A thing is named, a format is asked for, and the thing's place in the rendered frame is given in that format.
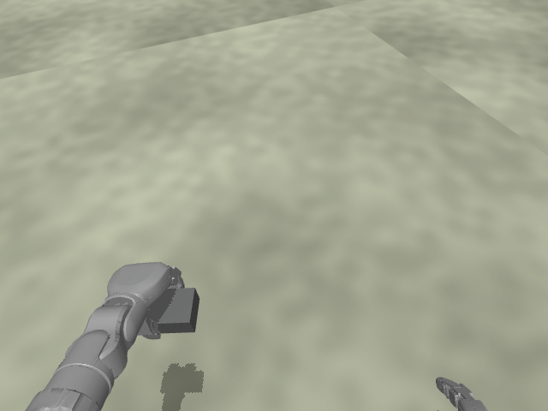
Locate left robot hand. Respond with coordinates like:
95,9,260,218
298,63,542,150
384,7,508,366
107,262,185,339

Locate left robot arm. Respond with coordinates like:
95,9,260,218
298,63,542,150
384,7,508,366
25,292,147,411

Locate right robot hand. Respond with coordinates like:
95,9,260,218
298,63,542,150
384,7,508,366
436,377,487,411

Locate small box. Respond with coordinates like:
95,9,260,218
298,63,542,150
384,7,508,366
149,288,200,333

